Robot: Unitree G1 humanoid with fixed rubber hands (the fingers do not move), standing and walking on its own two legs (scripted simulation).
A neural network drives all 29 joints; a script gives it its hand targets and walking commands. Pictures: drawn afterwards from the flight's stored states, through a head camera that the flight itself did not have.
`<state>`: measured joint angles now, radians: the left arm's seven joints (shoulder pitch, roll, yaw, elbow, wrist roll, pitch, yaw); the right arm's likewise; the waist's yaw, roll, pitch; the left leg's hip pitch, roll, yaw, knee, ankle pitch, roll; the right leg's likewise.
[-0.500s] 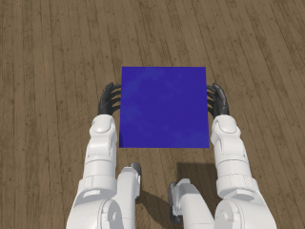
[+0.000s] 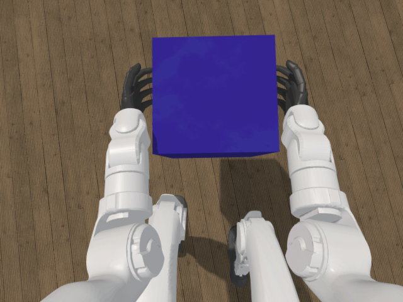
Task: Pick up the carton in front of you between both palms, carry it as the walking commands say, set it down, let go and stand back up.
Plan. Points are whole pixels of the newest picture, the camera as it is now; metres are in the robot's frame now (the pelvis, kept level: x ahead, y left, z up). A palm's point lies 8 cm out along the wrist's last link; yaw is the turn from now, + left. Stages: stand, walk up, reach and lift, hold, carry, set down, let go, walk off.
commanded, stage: set down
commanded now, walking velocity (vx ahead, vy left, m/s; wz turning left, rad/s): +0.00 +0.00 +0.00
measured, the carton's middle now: (212, 110) +0.48 +0.04 -0.17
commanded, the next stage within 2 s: none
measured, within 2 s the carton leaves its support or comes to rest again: rests again in 1.50 s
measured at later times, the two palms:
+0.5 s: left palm (152, 115) +0.48 +0.19 -0.25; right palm (271, 103) +0.53 -0.10 -0.24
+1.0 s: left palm (156, 107) +0.52 +0.20 -0.34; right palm (257, 107) +0.56 -0.10 -0.36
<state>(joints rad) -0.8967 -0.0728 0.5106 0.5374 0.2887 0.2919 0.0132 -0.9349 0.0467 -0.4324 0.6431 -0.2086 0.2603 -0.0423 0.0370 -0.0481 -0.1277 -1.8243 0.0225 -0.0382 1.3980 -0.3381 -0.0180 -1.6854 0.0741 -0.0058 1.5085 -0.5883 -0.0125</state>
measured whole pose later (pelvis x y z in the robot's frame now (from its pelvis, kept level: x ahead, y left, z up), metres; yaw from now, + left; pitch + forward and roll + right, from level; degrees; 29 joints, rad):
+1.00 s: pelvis -0.02 -0.01 -0.18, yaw +0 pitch +46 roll +3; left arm -1.48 0.17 0.53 0.86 0.09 0.28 0.08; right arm -1.55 -0.30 -0.08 0.97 -0.01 0.28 -0.11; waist 0.12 0.01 0.26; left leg -2.36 0.02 -0.03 1.99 -0.43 -0.06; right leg -2.24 0.12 0.02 2.18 -0.74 -0.01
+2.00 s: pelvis -0.04 -0.01 -0.20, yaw +1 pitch +35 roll +4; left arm -1.58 0.29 0.60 1.12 0.08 0.15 -0.01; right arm -1.65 -0.31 -0.17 1.05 -0.17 0.21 0.05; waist 0.10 0.04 0.50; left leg -2.26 0.02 -0.01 2.08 -0.42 -0.06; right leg -2.15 0.12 0.03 2.29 -0.74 0.00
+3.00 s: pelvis -0.02 +0.01 -0.04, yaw -1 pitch +49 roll +1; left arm -1.27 0.21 0.40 0.74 -0.07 0.27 0.14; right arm -1.49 -0.47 -0.09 1.00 0.04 0.29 0.02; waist 0.14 -0.03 0.03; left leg -2.03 0.02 -0.01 1.51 -0.34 -0.02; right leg -1.93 0.07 0.04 1.65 -0.58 0.00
